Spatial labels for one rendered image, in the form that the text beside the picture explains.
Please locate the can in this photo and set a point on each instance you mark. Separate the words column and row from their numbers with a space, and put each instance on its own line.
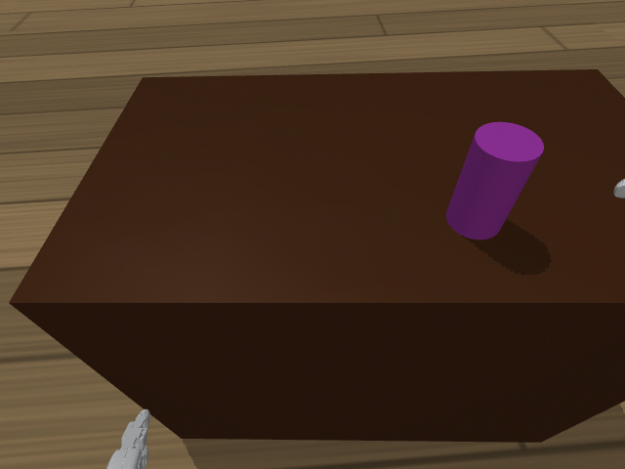
column 500, row 160

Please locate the left robot hand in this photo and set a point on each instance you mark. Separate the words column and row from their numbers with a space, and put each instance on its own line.
column 134, row 452

